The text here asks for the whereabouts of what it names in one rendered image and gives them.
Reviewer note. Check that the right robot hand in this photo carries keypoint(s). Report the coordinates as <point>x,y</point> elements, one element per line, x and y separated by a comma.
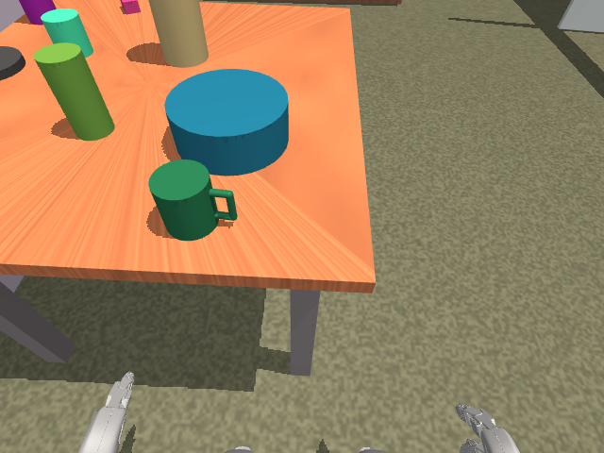
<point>494,439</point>

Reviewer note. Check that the left robot hand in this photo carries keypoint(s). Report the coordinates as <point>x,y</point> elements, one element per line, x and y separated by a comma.
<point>105,430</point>

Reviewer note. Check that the table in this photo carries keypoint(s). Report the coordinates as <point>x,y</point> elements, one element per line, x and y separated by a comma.
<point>83,209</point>

